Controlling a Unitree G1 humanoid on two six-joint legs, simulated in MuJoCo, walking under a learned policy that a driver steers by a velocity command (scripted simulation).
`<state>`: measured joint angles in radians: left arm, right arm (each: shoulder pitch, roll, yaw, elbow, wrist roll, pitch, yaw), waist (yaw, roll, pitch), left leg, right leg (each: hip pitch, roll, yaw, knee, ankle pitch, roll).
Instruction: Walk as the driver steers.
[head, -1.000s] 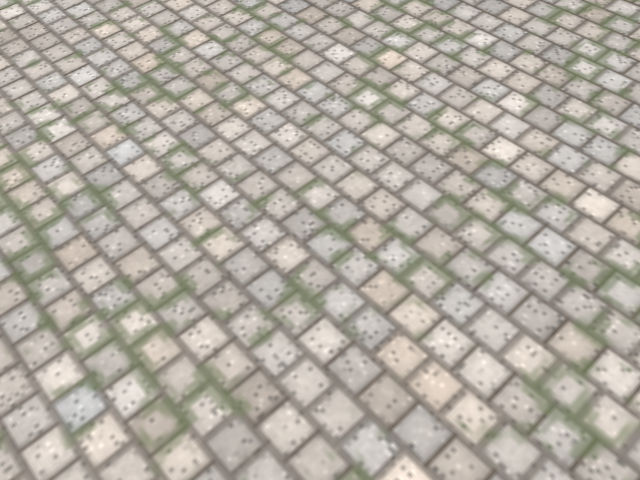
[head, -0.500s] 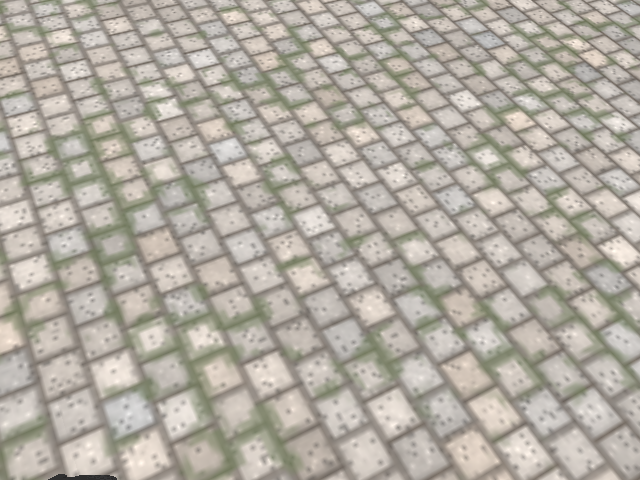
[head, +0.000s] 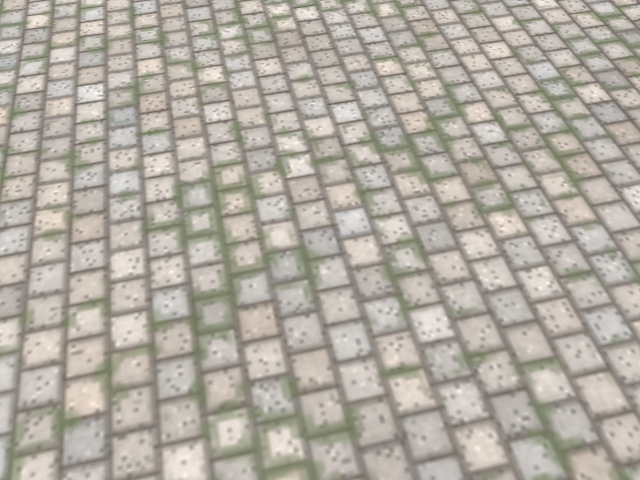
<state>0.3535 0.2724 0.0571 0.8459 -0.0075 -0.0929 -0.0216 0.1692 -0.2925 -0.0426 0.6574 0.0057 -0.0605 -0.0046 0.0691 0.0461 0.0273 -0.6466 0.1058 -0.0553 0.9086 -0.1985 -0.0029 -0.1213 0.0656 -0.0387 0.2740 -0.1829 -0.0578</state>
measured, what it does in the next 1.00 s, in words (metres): walks ahead: left foot, then right foot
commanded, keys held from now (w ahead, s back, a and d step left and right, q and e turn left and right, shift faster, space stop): w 1.00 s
